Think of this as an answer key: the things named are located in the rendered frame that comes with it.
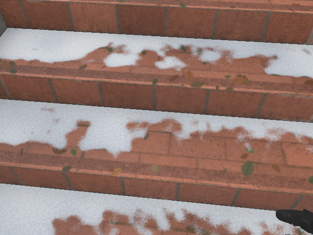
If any right robot hand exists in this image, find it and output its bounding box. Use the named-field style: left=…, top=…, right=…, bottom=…
left=276, top=209, right=313, bottom=235

